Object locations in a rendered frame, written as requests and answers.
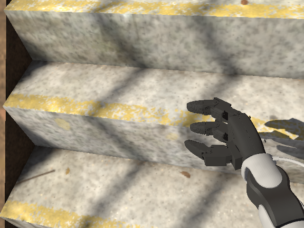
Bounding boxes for robot right hand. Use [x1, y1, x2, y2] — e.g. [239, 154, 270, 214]
[184, 97, 266, 170]

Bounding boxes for right robot forearm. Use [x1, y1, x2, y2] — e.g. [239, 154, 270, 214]
[241, 153, 304, 228]

